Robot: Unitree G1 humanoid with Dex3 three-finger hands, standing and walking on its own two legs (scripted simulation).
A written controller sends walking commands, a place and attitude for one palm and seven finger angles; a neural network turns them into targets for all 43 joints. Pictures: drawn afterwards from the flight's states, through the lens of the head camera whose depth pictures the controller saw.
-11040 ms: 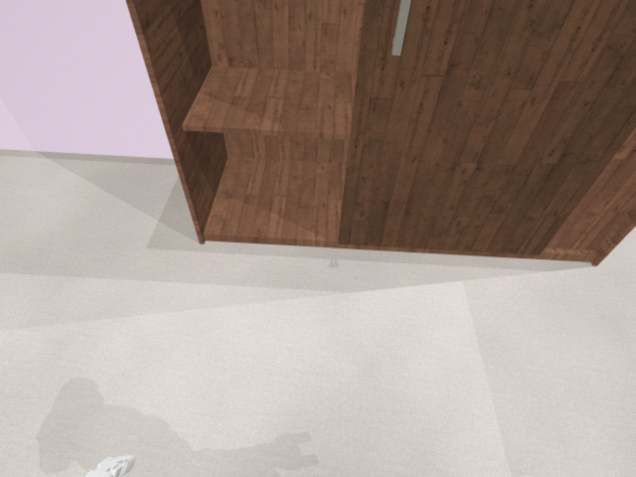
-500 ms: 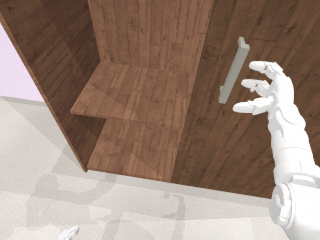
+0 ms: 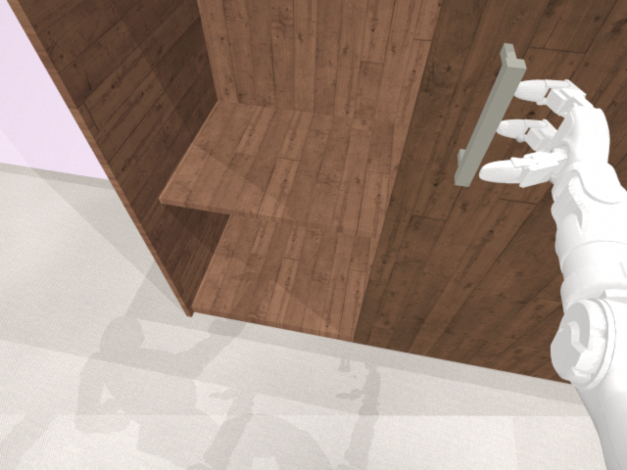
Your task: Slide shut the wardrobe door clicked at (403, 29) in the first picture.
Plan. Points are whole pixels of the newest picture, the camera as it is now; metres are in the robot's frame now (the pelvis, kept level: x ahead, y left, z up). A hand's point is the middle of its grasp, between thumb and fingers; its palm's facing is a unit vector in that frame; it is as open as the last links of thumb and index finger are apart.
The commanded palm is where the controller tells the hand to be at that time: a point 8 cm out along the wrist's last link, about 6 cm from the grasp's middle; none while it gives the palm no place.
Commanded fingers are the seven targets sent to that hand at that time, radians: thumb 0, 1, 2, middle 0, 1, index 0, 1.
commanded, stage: move the hooked fingers beside the handle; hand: right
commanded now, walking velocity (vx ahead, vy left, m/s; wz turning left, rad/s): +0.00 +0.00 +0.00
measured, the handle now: (483, 121) +0.54 -0.11 +0.17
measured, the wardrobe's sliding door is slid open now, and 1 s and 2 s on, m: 0.56 0.57 0.58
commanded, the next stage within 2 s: none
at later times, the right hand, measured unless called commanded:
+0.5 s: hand (532, 139) +0.50 -0.17 +0.18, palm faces -0.05 +1.00 -0.01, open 12.9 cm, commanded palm +0.51 -0.24 +0.16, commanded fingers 0.00 0.50 -0.30 0.30 1.20 0.30 1.20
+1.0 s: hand (538, 141) +0.50 -0.17 +0.18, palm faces -0.03 +1.00 -0.01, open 13.2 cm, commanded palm +0.52 -0.24 +0.16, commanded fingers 0.00 0.50 -0.30 0.30 1.20 0.30 1.20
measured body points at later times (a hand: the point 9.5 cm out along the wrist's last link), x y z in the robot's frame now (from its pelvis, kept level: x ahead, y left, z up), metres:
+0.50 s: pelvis -0.03 -0.02 -0.01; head +0.04 -0.02 +0.43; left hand -0.05 +0.25 -0.12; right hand +0.50 -0.22 +0.19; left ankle -0.02 +0.11 -0.72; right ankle +0.05 -0.13 -0.72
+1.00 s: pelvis -0.06 -0.03 -0.02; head +0.03 -0.03 +0.42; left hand -0.09 +0.24 -0.12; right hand +0.50 -0.23 +0.19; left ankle -0.02 +0.11 -0.72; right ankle +0.05 -0.13 -0.72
